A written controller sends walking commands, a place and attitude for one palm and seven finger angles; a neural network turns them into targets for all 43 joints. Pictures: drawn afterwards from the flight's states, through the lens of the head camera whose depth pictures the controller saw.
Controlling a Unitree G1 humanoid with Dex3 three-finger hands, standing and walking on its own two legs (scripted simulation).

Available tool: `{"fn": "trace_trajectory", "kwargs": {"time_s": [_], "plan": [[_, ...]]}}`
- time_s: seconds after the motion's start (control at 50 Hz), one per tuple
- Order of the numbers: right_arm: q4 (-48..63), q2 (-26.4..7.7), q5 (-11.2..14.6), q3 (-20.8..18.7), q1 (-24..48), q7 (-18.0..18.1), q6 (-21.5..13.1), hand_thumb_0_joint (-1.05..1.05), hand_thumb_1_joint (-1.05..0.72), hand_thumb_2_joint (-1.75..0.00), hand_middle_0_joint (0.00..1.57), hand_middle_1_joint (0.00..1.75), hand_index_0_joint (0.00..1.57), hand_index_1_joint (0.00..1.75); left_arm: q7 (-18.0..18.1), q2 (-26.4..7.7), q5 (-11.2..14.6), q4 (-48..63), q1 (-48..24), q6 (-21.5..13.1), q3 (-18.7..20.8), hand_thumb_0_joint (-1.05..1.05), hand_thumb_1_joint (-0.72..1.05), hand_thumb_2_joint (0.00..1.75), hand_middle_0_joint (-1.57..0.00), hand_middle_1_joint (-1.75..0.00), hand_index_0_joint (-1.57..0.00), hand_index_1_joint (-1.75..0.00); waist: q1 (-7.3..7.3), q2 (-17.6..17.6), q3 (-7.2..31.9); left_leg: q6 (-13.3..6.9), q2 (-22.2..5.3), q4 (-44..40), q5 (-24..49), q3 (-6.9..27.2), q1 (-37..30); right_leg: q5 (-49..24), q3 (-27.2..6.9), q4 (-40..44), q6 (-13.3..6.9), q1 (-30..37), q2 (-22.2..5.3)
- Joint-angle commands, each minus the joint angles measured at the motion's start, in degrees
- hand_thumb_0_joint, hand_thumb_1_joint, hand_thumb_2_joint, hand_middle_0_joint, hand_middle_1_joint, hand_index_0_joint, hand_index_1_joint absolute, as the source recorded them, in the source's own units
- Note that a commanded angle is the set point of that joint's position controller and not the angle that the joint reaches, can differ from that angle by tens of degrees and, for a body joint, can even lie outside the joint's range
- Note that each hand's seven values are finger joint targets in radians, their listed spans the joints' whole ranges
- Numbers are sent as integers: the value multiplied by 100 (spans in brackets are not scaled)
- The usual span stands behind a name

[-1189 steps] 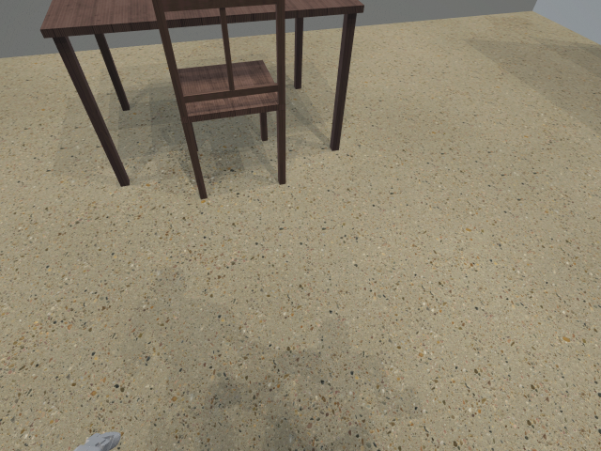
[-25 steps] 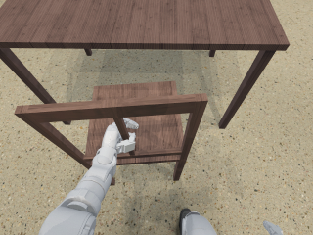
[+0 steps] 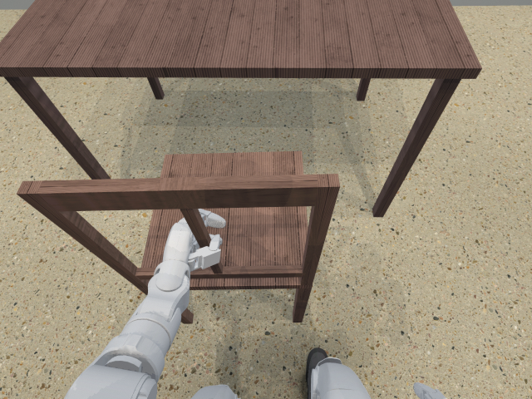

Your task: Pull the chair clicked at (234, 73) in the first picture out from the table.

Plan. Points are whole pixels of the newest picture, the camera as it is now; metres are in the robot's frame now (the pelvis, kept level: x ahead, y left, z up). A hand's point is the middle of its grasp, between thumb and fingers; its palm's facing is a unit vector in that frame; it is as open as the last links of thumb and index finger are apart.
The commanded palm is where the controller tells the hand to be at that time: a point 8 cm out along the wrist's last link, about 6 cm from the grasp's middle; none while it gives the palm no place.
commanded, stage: step backward, pulling the chair out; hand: left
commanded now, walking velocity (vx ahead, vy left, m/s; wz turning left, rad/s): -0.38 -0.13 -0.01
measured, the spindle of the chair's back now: (205, 243) +0.37 +0.13 -0.08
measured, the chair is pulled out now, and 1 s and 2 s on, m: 0.26 0.39 0.65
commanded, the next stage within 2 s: stop walking, hand still on the chair in 1.40 s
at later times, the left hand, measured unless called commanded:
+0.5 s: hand (210, 265) +0.32 +0.11 -0.06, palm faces -0.04 -0.98 -0.18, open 5.2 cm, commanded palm +0.29 +0.17 -0.05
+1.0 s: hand (199, 334) +0.21 +0.11 -0.05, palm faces -0.03 -0.98 -0.21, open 5.2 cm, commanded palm +0.20 +0.17 -0.05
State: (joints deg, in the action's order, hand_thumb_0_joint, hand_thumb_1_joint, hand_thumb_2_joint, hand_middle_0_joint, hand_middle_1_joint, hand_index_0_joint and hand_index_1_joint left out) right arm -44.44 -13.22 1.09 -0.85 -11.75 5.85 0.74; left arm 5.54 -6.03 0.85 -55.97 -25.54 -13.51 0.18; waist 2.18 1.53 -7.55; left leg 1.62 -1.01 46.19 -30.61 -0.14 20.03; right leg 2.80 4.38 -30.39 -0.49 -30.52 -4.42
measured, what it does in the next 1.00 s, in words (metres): walks backwards: right foot, then right foot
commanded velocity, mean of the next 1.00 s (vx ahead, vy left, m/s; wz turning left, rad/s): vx -0.38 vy -0.03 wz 0.01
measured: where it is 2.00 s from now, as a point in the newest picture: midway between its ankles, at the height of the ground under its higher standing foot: outside the picture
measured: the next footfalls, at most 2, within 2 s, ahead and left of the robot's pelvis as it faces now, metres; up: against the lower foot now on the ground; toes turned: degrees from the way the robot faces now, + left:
right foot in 0.22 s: +0.03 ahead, -0.14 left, +0.00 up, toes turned -2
right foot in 0.82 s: -0.09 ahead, -0.13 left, +0.00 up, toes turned -6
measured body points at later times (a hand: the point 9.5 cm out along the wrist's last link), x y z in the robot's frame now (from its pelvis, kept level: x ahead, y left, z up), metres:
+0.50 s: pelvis -0.05 +0.00 +0.01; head +0.06 -0.02 +0.45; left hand +0.32 +0.16 -0.04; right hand +0.05 -0.28 -0.12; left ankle -0.05 +0.15 -0.72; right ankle -0.01 -0.13 -0.72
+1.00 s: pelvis -0.14 +0.00 +0.02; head -0.04 -0.03 +0.46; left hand +0.21 +0.17 -0.04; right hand -0.05 -0.26 -0.13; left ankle -0.14 +0.14 -0.68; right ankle -0.13 -0.12 -0.72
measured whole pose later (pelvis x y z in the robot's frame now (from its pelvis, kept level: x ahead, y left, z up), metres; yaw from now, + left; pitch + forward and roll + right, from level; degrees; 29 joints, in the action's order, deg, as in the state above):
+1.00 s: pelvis -0.14 +0.00 +0.02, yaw -4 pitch +3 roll +1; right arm -43.5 -12.9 0.5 -0.2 -7.4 5.3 1.0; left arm 4.8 -9.2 1.0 -56.8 -25.5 -14.2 4.7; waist 2.2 1.8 -10.7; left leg 2.8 -1.1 49.0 -25.7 1.5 25.2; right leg 12.3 2.0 -27.3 -0.2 -17.6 -1.8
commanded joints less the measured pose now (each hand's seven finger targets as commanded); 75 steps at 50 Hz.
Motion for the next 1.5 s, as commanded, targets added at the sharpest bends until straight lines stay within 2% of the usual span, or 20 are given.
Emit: {"fn": "trace_trajectory", "kwargs": {"time_s": [0.0,0.06,0.1,0.18,0.22,0.28,0.36,0.48,0.64,0.8,0.86,0.92,1.02,1.1,1.16,1.2,1.36,1.4,1.44,1.48], "plan": [[372,-729,40,-118,-478,128,-255,0,-90,-90,20,30,20,30,32,-1124,-95,500,-1623,-264,135,0,90,90,-50,-145,-50,-145,1,-1029,2303,-86,-141,-1825,636,-124,-675,800,-706,1034,-93,1687,-887],[761,-986,20,-276,-312,179,-166,0,-90,-90,20,30,20,30,-20,-793,-68,787,-1673,-344,-59,0,90,90,-50,-145,-50,-145,-63,952,2013,-808,-1649,-2706,2381,1256,163,801,-189,-1288,184,1686,154],[855,-750,-137,-229,-17,99,-162,0,-90,-90,20,30,20,30,-48,-933,-74,1574,-2174,-358,22,0,90,90,-50,-145,-50,-145,-84,1526,1948,-1001,-1973,-2633,3698,1248,213,1821,-426,-2236,73,1563,126],[549,-812,-94,-409,-511,-85,-233,0,-90,-90,20,30,20,30,3,-695,-121,1045,-2123,-383,-34,0,90,90,-50,-145,-50,-145,29,664,2118,-479,-1585,-871,6874,783,-2148,382,-344,298,-182,1357,146],[437,-825,-81,-358,-697,-94,-284,0,-90,-90,20,30,20,30,-4,-794,-224,816,-2223,-472,-88,0,90,90,-50,-145,-50,-145,111,392,2376,-139,-1170,-294,6331,376,-1670,-2213,-481,685,-303,2276,-92],[459,-859,-20,-407,-470,72,-229,0,-90,-90,20,30,20,30,57,-1417,-167,546,-2160,-479,355,0,90,90,-50,-145,-50,-145,23,-950,2814,170,-308,165,985,164,302,-5827,-1584,154,-818,3946,-1345],[612,-751,-13,-209,-52,92,-199,0,-90,-90,20,30,20,30,41,-1490,-138,766,-1764,-255,422,0,90,90,-50,-145,-50,-145,-134,-490,2642,108,-277,-367,341,452,449,-4490,-1405,218,-621,3507,-1548],[1056,-933,25,-294,31,187,65,0,-90,-90,20,30,20,30,67,-1308,16,1671,-1275,-39,228,0,90,90,-50,-145,-50,-145,-15,-1030,2927,-43,-687,-1540,3430,285,-690,-3417,-821,28,-160,3114,-894],[1283,-709,-194,-276,147,-161,109,0,-90,-90,20,30,20,30,-73,-745,-79,2439,-1037,-102,-84,0,90,90,-50,-145,-50,-145,-76,1713,2401,-942,-2022,-2154,6083,904,-1373,2572,-353,-1657,-7,1175,289],[683,-805,-128,-311,-157,-156,-142,0,-90,-90,20,30,20,30,0,-1371,-215,1487,-1473,-380,288,0,90,90,-50,-145,-50,-145,0,764,2365,-415,-1404,-924,5688,432,-2044,-673,-408,1249,24,1978,85],[699,-786,-2,-383,122,56,-121,0,-90,-90,20,30,20,30,47,-1856,-185,1012,-1570,-375,662,0,90,90,-50,-145,-50,-145,-46,-1917,2618,108,-167,451,416,-7,147,-5212,-1317,508,-339,3297,-1311],[693,-658,-40,-213,410,48,-202,0,-90,-90,20,30,20,30,7,-1676,-201,851,-1390,-286,634,0,90,90,-50,-145,-50,-145,-182,-851,2437,93,-165,827,215,545,573,-4170,-1266,371,-710,3131,-1617],[684,-745,17,-151,133,131,-115,0,-90,-90,20,30,20,30,84,-1487,-78,723,-1036,-132,524,0,90,90,-50,-145,-50,-145,-141,-1002,2512,127,-177,-1127,1123,250,25,-3733,-949,168,-534,3360,-1305],[943,-1118,-2,-348,-21,117,-6,0,-90,-90,20,30,20,30,21,-1070,10,1295,-1165,-126,70,0,90,90,-50,-145,-50,-145,-51,267,2233,-608,-1605,-2211,5976,1179,-1350,-672,-371,-639,124,1895,-38],[967,-811,-205,-288,32,-138,-36,0,-90,-90,20,30,20,30,-95,-723,-56,1979,-1453,-176,-149,0,90,90,-50,-145,-50,-145,13,1796,2320,-1000,-2062,-2128,7638,1419,-2142,2418,-423,-1562,42,825,197],[900,-814,-194,-340,-41,-234,-75,0,-90,-90,20,30,20,30,-85,-888,-53,2066,-1298,-172,20,0,90,90,-50,-145,-50,-145,-58,1613,2353,-1042,-2103,-1909,7732,1311,-2216,2452,-550,-1691,-22,809,250],[756,-886,-78,-367,-154,-212,-202,0,-90,-90,20,30,20,30,-100,-1174,-92,1451,-1155,-264,232,0,90,90,-50,-145,-50,-145,-75,1363,2384,-575,-1542,-1252,5664,796,-2176,775,-405,1060,13,1764,243],[726,-817,-6,-319,-200,-148,-174,0,-90,-90,20,30,20,30,-113,-1616,-159,1200,-965,-308,478,0,90,90,-50,-145,-50,-145,-80,241,2509,-181,-959,-678,4168,174,-1444,-1608,-585,1352,-11,2646,-287],[785,-819,103,-390,4,-10,-111,0,-90,-90,20,30,20,30,-50,-2079,-96,825,-1250,-147,850,0,90,90,-50,-145,-50,-145,-85,-2133,2632,135,-103,624,285,65,153,-4596,-1390,524,-477,3341,-1340],[893,-781,82,-271,324,24,-136,0,-90,-90,20,30,20,30,-94,-1757,-89,753,-1392,-62,729,0,90,90,-50,-145,-50,-145,-163,-1660,2439,80,-168,1228,277,557,505,-4046,-1199,337,-552,3142,-1562]]}}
